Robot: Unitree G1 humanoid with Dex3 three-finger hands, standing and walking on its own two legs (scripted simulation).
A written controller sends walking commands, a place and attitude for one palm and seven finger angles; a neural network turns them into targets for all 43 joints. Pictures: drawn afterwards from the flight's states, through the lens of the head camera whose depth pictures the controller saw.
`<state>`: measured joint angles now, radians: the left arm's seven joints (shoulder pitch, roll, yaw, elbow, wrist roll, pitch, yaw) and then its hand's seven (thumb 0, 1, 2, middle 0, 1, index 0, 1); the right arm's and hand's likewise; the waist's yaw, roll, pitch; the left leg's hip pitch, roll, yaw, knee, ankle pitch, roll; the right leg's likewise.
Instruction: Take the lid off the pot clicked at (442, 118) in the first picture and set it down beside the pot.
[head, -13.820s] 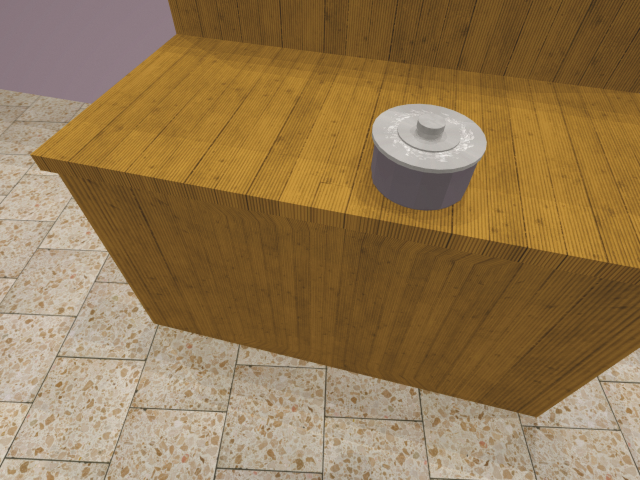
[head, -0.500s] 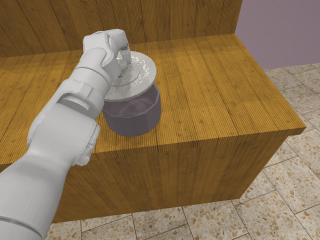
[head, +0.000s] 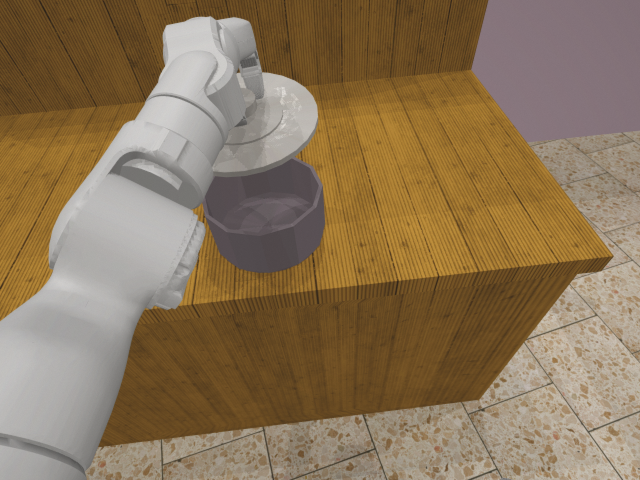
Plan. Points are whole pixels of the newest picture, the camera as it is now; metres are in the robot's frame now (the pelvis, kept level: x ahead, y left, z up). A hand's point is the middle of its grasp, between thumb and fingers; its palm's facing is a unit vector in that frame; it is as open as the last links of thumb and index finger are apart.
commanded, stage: lift the lid straight up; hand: left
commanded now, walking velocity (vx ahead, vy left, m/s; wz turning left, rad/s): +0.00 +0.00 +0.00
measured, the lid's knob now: (237, 103) +0.52 +0.07 +0.23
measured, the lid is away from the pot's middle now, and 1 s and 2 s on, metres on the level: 0.01 0.08 0.20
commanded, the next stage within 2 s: move the lid sideways beside the pot in 0.34 s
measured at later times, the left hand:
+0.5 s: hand (221, 89) +0.49 +0.08 +0.26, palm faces -0.29 -0.11 -0.95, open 7.9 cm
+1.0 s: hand (164, 96) +0.48 +0.14 +0.26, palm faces -0.26 -0.09 -0.96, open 7.9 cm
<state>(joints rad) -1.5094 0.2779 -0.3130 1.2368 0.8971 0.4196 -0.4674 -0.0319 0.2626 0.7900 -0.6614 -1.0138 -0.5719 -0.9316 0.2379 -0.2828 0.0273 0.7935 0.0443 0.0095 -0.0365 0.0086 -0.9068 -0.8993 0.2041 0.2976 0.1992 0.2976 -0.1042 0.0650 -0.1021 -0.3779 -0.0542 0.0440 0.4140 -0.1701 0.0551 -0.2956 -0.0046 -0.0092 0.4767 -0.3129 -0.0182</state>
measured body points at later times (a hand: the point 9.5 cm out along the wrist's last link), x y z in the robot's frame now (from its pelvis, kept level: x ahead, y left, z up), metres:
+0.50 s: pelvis +0.00 +0.00 +0.00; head +0.03 -0.02 +0.45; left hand +0.50 +0.08 +0.31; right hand +0.06 -0.27 -0.14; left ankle +0.02 +0.09 -0.74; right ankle -0.05 -0.11 -0.74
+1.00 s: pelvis +0.00 +0.00 +0.00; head +0.03 -0.02 +0.45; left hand +0.49 +0.14 +0.31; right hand +0.10 -0.27 -0.13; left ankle +0.02 +0.09 -0.74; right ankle -0.05 -0.11 -0.74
